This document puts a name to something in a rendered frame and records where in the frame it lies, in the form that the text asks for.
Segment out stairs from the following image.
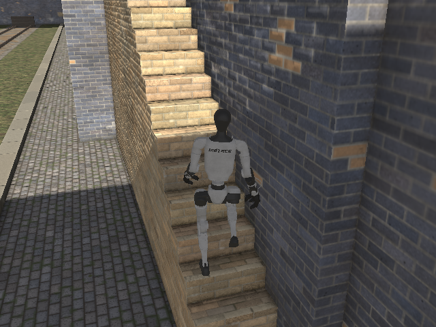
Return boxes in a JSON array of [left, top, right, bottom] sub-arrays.
[[104, 0, 278, 327]]

